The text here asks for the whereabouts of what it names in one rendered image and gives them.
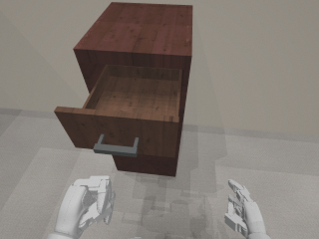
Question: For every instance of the robot left hand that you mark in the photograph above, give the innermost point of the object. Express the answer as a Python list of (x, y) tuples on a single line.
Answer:
[(94, 194)]

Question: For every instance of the robot right hand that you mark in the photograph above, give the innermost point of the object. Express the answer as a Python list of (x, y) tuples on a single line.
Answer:
[(247, 218)]

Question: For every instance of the drawer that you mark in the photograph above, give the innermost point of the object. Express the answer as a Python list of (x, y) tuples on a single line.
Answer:
[(128, 102)]

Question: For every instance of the cabinet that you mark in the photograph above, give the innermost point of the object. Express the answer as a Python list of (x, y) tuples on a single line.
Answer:
[(141, 35)]

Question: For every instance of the handle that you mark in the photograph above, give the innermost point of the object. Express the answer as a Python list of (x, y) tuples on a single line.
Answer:
[(130, 151)]

